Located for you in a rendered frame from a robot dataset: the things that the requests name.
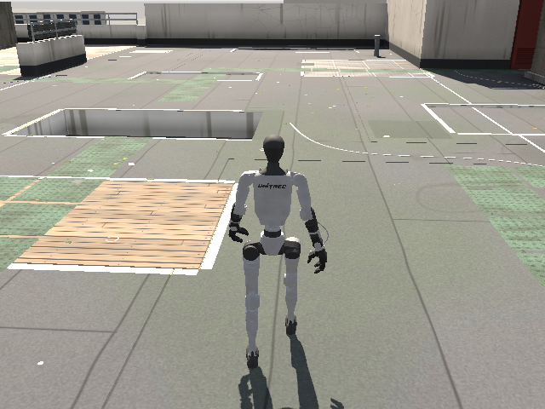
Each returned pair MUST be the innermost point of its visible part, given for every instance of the robot left thigh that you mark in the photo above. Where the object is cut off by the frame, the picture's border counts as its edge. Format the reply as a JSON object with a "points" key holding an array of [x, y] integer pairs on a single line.
{"points": [[251, 258]]}

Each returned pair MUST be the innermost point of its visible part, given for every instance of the robot right forearm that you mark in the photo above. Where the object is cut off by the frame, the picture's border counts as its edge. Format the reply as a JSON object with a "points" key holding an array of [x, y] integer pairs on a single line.
{"points": [[314, 234]]}

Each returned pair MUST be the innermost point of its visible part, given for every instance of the left robot upper arm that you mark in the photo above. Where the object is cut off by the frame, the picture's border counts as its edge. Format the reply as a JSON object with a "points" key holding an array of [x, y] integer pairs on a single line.
{"points": [[246, 179]]}

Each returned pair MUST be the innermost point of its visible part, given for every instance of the right robot hand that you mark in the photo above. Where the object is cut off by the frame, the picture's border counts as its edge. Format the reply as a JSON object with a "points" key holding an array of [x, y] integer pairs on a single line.
{"points": [[322, 255]]}

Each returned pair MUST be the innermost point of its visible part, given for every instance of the robot left forearm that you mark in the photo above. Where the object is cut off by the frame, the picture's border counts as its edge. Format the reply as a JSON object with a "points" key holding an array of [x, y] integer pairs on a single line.
{"points": [[235, 220]]}

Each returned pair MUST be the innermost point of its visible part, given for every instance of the left robot hand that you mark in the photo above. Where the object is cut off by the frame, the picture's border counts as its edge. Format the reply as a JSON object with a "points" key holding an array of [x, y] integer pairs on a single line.
{"points": [[236, 238]]}

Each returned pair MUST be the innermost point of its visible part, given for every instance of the right robot upper arm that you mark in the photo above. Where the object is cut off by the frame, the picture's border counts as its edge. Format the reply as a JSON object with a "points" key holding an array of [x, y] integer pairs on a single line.
{"points": [[300, 181]]}

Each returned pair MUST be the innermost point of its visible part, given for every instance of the robot torso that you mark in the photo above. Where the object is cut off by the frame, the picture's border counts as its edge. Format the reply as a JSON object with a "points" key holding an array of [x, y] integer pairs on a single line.
{"points": [[272, 196]]}

